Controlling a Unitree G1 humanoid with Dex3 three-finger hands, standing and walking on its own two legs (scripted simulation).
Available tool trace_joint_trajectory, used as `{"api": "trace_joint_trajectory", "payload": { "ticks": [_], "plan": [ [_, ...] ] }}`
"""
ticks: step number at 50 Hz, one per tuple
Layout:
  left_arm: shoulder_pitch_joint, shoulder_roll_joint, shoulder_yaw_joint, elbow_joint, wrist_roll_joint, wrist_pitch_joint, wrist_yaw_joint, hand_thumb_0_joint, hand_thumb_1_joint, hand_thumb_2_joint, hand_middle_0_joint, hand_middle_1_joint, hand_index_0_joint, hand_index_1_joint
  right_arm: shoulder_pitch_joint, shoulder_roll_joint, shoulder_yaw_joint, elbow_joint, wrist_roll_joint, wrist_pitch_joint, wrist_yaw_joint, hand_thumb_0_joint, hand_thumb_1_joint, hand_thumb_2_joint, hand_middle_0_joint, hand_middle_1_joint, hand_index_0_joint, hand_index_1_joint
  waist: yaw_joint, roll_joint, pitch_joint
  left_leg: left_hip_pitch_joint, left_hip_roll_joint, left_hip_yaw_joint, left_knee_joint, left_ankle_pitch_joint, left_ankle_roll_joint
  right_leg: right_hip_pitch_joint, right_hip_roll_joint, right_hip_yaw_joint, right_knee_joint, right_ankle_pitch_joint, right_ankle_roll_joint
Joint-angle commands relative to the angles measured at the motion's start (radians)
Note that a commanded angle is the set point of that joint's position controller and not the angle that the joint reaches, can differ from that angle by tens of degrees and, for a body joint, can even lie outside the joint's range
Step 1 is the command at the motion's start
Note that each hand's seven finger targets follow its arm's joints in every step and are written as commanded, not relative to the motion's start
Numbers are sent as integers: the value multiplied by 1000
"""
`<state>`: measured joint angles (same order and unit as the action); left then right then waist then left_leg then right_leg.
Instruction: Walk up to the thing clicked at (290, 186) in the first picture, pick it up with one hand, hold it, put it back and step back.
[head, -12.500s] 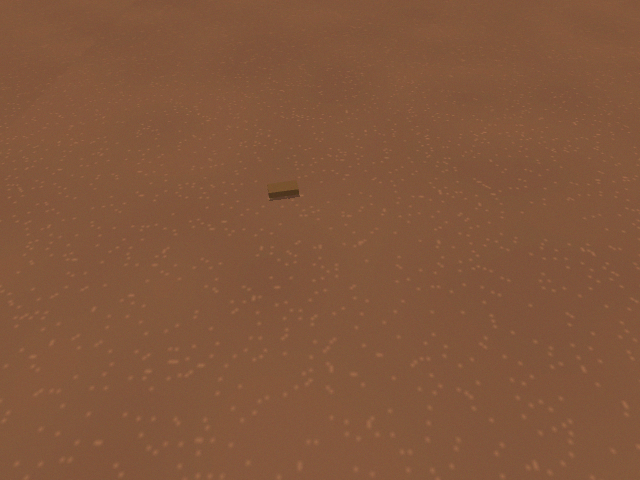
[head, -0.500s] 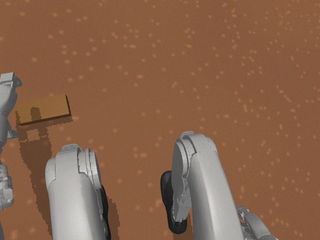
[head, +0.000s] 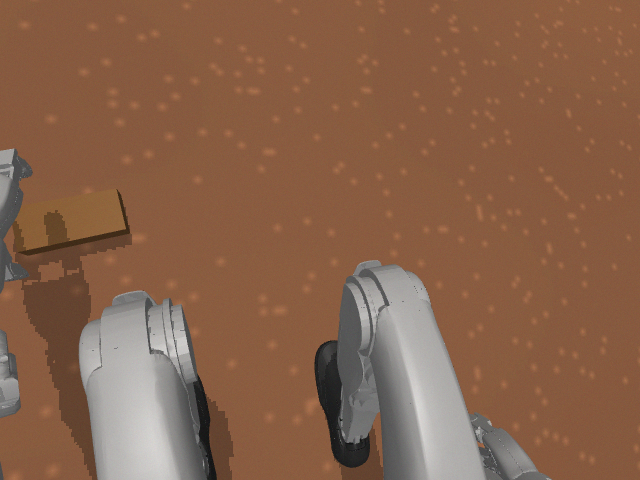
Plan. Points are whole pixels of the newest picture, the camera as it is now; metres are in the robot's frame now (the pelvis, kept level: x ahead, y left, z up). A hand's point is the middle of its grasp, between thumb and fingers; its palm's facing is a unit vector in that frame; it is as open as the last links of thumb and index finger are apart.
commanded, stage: rise first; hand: left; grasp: from above
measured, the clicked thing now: (72, 221) +0.45 +0.32 -0.30
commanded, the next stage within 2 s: approach in 0.94 s
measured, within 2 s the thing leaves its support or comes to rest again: neither
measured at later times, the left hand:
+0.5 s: hand (0, 232) +0.40 +0.35 -0.17, palm faces -0.43 -0.13 -0.89, open 13.3 cm
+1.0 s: hand (2, 230) +0.41 +0.35 -0.18, palm faces -0.43 -0.13 -0.90, open 12.9 cm
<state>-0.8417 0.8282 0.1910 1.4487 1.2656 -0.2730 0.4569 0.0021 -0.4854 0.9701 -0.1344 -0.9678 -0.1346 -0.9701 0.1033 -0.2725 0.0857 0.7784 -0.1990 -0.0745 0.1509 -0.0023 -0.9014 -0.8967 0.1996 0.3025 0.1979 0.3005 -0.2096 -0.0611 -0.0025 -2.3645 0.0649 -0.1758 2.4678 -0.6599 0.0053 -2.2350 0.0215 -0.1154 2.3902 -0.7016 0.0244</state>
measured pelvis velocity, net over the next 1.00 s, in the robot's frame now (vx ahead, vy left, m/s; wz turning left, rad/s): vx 0.00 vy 0.00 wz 0.00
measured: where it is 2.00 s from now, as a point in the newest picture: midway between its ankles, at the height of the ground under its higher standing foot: (272, 439)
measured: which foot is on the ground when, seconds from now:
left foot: down 0.00-1.00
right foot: down 0.00-1.00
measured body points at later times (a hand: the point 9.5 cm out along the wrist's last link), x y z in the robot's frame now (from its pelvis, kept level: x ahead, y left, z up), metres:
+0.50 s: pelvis +0.00 +0.00 +0.00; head +0.23 +0.09 +0.38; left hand +0.42 +0.36 -0.12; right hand +0.08 -0.27 -0.10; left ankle +0.08 +0.13 -0.28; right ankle +0.10 -0.12 -0.28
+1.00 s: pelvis +0.00 +0.00 +0.00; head +0.23 +0.09 +0.37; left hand +0.42 +0.36 -0.13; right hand +0.08 -0.27 -0.10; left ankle +0.08 +0.13 -0.28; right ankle +0.10 -0.12 -0.28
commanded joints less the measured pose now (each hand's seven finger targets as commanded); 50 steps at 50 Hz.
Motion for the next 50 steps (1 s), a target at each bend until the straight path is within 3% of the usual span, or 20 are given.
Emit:
{"api": "trace_joint_trajectory", "payload": {
  "ticks": [1,6,8,10,15,23,27,29,32,34,38,39,40,41,44,46,48,49,50],
  "plan": [
    [-246,267,24,-158,-16,5,32,0,-464,940,-156,-939,-150,-945,182,-258,-88,-11,11,-12,-7,0,-899,-900,200,300,200,300,13,364,-653,556,-27,101,-253,139,14,260,43,-72,-253,215,-53],
    [-254,290,35,-161,-22,14,30,0,-457,931,-164,-932,-159,-937,185,-261,-89,-14,18,-14,-4,0,-901,-900,200,300,200,300,10,350,-653,547,-25,104,-243,147,17,271,41,-63,-254,229,-52],
    [-245,260,16,-124,-23,15,24,0,-446,923,-180,-916,-172,-924,180,-254,-86,-17,22,-14,-2,0,-901,-900,200,300,200,300,12,332,-627,528,-26,100,-252,122,18,253,42,-67,-257,201,-55],
    [-269,281,27,-152,-19,10,21,0,-446,927,-188,-894,-174,-908,191,-261,-85,-15,19,-15,-1,0,-899,-899,200,300,200,300,3,355,-634,550,-28,96,-253,130,16,254,39,-72,-247,205,-54],
    [-254,251,3,-116,-17,6,11,0,-426,912,-212,-877,-196,-894,177,-258,-84,-16,22,-14,0,0,-901,-901,200,300,200,300,7,347,-631,554,-31,95,-263,118,14,244,43,-73,-255,194,-55],
    [-259,261,7,-119,-16,-1,17,0,-380,872,-231,-868,-225,-874,176,-260,-80,-19,25,-13,-2,0,-899,-899,200,300,200,300,10,336,-632,546,-30,100,-258,119,15,249,43,-71,-260,195,-53],
    [-284,268,2,-99,-6,-6,24,0,-370,863,-239,-863,-236,-867,176,-259,-77,-14,19,-17,-2,0,-900,-899,200,300,200,300,-5,321,-603,513,-32,104,-241,104,18,247,44,-66,-261,185,-52],
    [-290,302,36,-107,-5,-13,34,0,-356,854,-251,-849,-245,-855,179,-264,-71,-12,11,-18,-3,0,-898,-899,200,300,200,300,1,336,-620,516,-33,102,-246,110,17,261,43,-71,-258,186,-50],
    [-282,313,42,-109,3,-15,40,0,-350,847,-258,-837,-252,-844,171,-266,-71,-18,7,-18,-2,0,-899,-899,200,300,200,300,7,340,-642,534,-31,102,-240,128,16,267,44,-73,-251,203,-50],
    [-283,282,28,-85,-2,-10,40,0,-355,848,-251,-848,-247,-853,178,-265,-69,-11,1,-22,1,0,-900,-899,200,300,200,300,-7,342,-625,532,-33,100,-246,113,16,255,42,-76,-249,188,-49],
    [-296,312,36,-125,5,-13,37,0,-336,830,-264,-840,-262,-842,167,-271,-74,-21,0,-24,-1,0,-900,-899,200,300,200,300,0,385,-655,561,-31,94,-252,124,10,245,44,-81,-240,199,-55],
    [-265,275,9,-80,6,-6,34,0,-335,828,-273,-834,-269,-839,172,-262,-71,-6,-1,-24,1,0,-901,-900,200,300,200,300,-1,369,-629,536,-32,103,-238,121,13,246,44,-72,-245,201,-54],
    [-276,268,9,-92,-2,-7,33,0,-324,819,-265,-842,-269,-838,178,-263,-73,-7,-1,-25,4,0,-899,-898,200,300,200,300,-8,352,-637,531,-32,104,-235,134,15,260,46,-72,-250,216,-51],
    [-297,311,38,-115,-6,-9,38,0,-329,822,-270,-836,-270,-836,177,-273,-75,-19,-1,-27,3,0,-900,-898,200,300,200,300,-10,330,-645,517,-30,101,-224,144,18,273,45,-72,-251,230,-49],
    [-265,295,29,-106,-8,-6,32,0,-326,820,-273,-826,-272,-827,173,-270,-76,-19,0,-29,6,0,-900,-898,200,300,200,300,5,361,-639,540,-31,98,-242,135,13,254,43,-77,-240,212,-53],
    [-285,279,18,-103,-11,-4,29,0,-325,819,-275,-817,-271,-821,181,-271,-75,-13,-1,-30,9,0,-898,-898,200,300,200,300,-13,361,-619,541,-32,93,-249,115,13,236,43,-85,-235,191,-52],
    [-257,293,25,-103,-6,-4,27,0,-331,827,-288,-805,-276,-817,173,-269,-74,-12,3,-29,7,0,-900,-899,200,300,200,300,12,369,-650,552,-33,98,-244,134,11,253,43,-78,-238,209,-54],
    [-272,293,29,-119,-6,-4,28,0,-318,816,-292,-798,-284,-806,181,-271,-76,-16,1,-30,9,0,-899,-898,200,300,200,300,-1,371,-645,554,-32,100,-241,147,12,258,42,-80,-236,223,-51],
    [-266,300,38,-132,-9,-4,30,0,-310,812,-292,-795,-286,-802,178,-271,-73,-18,1,-28,9,0,-897,-897,200,300,200,300,9,367,-654,548,-33,99,-243,149,13,268,42,-79,-238,225,-51]
  ]
}}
